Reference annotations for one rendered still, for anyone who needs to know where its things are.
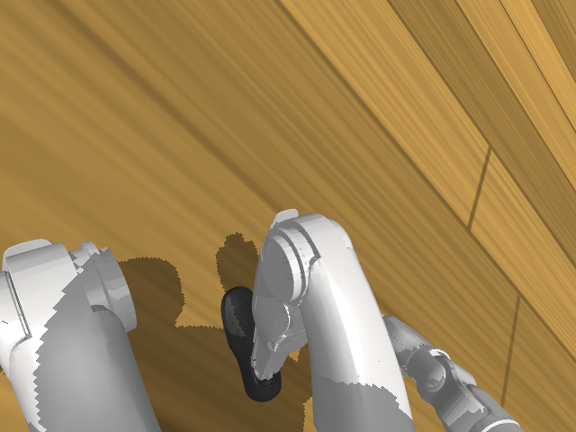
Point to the right robot hand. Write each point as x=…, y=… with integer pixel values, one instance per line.
x=405, y=340

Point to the right robot arm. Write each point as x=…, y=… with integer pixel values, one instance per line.
x=460, y=404

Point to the right robot foot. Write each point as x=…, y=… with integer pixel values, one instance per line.
x=239, y=326

